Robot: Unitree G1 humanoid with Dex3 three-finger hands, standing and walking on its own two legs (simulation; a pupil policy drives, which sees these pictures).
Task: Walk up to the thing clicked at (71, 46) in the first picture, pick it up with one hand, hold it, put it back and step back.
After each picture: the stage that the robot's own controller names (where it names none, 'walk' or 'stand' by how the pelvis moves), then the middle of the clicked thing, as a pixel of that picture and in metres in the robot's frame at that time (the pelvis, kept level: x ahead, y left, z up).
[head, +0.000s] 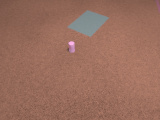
stand; (71, 47) +1.32 +0.13 -0.72
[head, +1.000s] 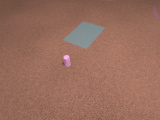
walk; (67, 60) +1.20 +0.27 -0.71
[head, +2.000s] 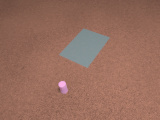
walk; (63, 87) +0.75 +0.28 -0.72
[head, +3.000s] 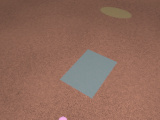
walk; out of the picture +0.47 +0.20 -0.71
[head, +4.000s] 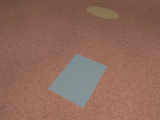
stand; out of the picture +0.34 +0.20 -0.72
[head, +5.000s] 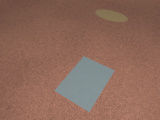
stand; out of the picture +0.33 +0.18 -0.72
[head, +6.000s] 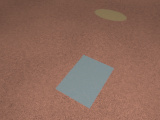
stand; out of the picture +0.36 +0.19 -0.73
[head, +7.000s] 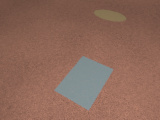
stand; out of the picture +0.35 +0.20 -0.73
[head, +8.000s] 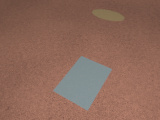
stand; out of the picture +0.34 +0.20 -0.73
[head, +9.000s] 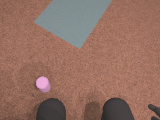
go down; (43, 84) +0.40 +0.20 -0.46
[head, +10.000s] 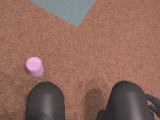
go down; (35, 67) +0.43 +0.21 -0.32
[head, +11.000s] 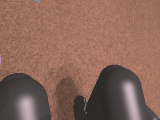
close in; out of the picture +0.42 +0.25 -0.23
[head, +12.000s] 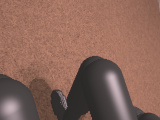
close; out of the picture +0.42 +0.27 -0.22
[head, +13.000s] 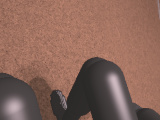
lift; out of the picture +0.41 +0.27 -0.23
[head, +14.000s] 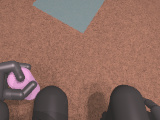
lift; (25, 84) +0.32 +0.21 -0.08
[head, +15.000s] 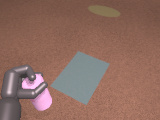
hold; (38, 92) +0.33 +0.17 +0.02
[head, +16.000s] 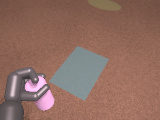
hold; (40, 93) +0.33 +0.16 -0.02
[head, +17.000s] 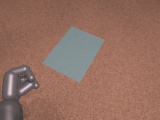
crouch; out of the picture +0.19 +0.14 -0.58
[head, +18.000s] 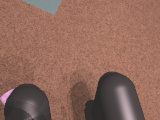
lower; (15, 104) +0.28 +0.21 -0.32
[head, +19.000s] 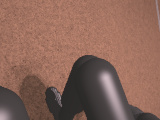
lower; out of the picture +0.25 +0.24 -0.26
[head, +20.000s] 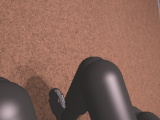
lower; out of the picture +0.25 +0.24 -0.25
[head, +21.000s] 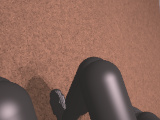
lower; out of the picture +0.26 +0.23 -0.25
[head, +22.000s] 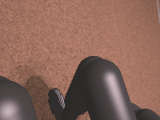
lower; out of the picture +0.29 +0.20 -0.25
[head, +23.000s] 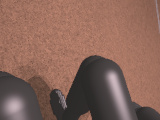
loosen; out of the picture +0.32 +0.16 -0.24
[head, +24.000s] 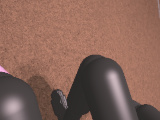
withdraw; out of the picture +0.36 +0.12 -0.24
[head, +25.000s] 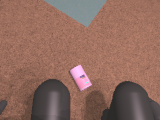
walk; (80, 78) +0.40 +0.02 -0.34
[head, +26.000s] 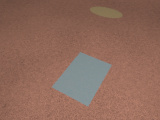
stand; out of the picture +0.33 -0.06 -0.68
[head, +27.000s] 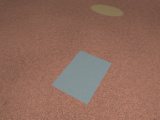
stand; out of the picture +0.37 -0.09 -0.69
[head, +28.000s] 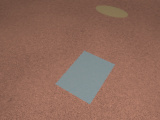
stand; out of the picture +0.40 -0.15 -0.72
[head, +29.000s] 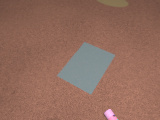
walk; (111, 117) +0.44 -0.20 -0.74
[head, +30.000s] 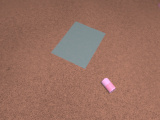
walk; (108, 85) +0.65 -0.28 -0.73
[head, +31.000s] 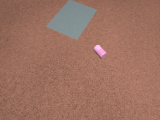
walk; (100, 51) +0.96 -0.18 -0.72
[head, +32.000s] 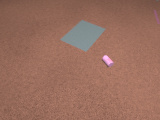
stand; (107, 61) +1.13 -0.27 -0.73
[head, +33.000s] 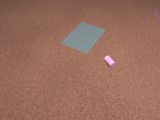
stand; (109, 61) +1.13 -0.27 -0.75
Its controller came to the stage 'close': yes
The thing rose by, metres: 0.69
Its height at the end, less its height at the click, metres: -0.02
